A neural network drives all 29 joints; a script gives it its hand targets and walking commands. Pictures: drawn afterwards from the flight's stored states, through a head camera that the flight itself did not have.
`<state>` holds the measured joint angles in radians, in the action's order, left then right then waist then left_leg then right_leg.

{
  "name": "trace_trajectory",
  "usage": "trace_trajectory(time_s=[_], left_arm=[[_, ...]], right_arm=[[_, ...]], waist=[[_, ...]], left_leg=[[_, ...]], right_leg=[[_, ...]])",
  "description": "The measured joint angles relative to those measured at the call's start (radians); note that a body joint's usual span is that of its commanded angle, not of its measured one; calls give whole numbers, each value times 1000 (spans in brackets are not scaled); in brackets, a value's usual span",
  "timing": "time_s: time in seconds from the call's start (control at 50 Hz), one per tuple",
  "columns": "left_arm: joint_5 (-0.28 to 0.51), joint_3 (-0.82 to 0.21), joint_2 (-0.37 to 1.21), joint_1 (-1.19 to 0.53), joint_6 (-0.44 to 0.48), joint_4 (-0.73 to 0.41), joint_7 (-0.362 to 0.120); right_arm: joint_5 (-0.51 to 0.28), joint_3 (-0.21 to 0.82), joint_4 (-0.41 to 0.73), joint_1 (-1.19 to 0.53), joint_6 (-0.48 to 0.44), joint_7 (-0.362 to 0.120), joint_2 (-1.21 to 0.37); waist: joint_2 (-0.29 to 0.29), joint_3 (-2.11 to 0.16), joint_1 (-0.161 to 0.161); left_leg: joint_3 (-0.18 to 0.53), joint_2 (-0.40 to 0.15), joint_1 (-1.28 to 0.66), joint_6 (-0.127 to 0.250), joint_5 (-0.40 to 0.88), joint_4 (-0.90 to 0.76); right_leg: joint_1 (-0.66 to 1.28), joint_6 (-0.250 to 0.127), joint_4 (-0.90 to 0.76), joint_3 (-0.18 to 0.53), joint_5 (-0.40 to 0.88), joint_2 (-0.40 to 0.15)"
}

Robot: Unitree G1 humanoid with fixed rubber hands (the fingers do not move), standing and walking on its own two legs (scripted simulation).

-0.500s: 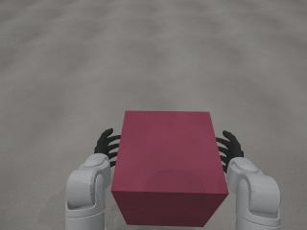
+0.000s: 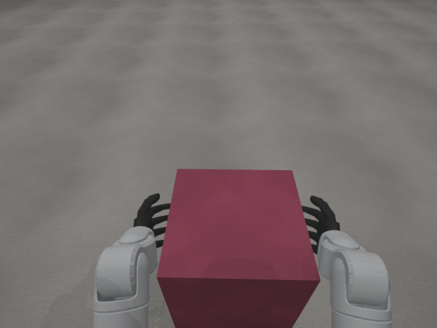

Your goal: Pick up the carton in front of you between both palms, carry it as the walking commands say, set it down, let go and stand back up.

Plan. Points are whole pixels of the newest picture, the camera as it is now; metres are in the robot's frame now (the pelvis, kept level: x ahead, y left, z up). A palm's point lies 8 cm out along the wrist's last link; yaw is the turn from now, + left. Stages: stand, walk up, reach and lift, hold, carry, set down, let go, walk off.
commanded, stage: carry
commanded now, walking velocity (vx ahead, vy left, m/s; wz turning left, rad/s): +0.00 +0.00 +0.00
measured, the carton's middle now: (233, 254) +0.26 +0.00 +0.02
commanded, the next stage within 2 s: hold in 0.92 s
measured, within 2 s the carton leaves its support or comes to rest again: neither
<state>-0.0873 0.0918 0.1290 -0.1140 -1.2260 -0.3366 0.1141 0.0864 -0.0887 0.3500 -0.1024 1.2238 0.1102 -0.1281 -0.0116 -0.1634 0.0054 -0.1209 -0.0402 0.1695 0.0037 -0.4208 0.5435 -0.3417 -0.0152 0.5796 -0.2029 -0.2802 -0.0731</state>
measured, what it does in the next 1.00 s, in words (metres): stands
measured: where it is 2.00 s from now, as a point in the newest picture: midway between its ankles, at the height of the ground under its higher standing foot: outside the picture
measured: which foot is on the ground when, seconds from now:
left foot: down 0.00-1.00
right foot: down 0.00-1.00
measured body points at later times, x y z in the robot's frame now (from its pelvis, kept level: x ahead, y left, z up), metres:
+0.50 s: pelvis -0.03 +0.00 +0.00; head -0.06 +0.00 +0.45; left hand +0.27 +0.16 +0.04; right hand +0.27 -0.15 +0.04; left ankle -0.09 +0.10 -0.73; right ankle +0.01 -0.11 -0.73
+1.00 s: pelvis -0.05 +0.01 +0.01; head -0.07 +0.00 +0.46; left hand +0.25 +0.16 +0.04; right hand +0.25 -0.15 +0.04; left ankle -0.09 +0.10 -0.73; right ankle +0.01 -0.11 -0.73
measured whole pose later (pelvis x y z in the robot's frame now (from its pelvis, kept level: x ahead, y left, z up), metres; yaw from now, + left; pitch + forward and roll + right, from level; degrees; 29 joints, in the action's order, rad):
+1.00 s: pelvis -0.05 +0.01 +0.01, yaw +1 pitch -2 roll -1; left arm -0.24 0.19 0.15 -0.24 -0.72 0.20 0.01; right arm 0.24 -0.19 -0.16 -0.22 0.73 0.01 -0.14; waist -0.03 -0.01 0.01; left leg -0.08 -0.02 0.14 0.02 -0.29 0.50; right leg -0.26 -0.03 0.46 -0.14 -0.15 -0.04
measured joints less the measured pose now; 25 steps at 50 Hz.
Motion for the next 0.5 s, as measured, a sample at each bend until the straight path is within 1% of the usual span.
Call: trace_trajectory(time_s=[0.08,0.12,0.3,0.38,0.5], left_arm=[[-27,3,0,-5,42,70,-17],[-41,7,0,-8,78,113,-28],[-88,21,2,-27,236,260,-58],[-112,38,5,-54,308,354,-81],[-157,82,14,-106,427,507,-96]], right_arm=[[25,-2,-71,-7,-41,-15,0],[35,-4,-114,-13,-73,-34,-1],[90,-13,-255,-31,-227,-65,-2],[116,-34,-352,-57,-303,-80,-5],[154,-83,-510,-112,-425,-97,-13]], waist=[[-2,13,0],[-3,20,-1],[-1,45,-7],[0,48,-7],[5,58,-5]], left_leg=[[0,2,0,3,-3,6],[0,3,1,4,-2,7],[1,6,4,8,19,0],[1,9,3,10,31,-7],[-2,14,7,14,51,-17]], right_leg=[[0,2,6,0,-2,-3],[1,2,5,0,1,-4],[6,0,-17,-1,28,-5],[10,-1,-31,-1,44,-6],[9,-2,-49,0,69,-9]])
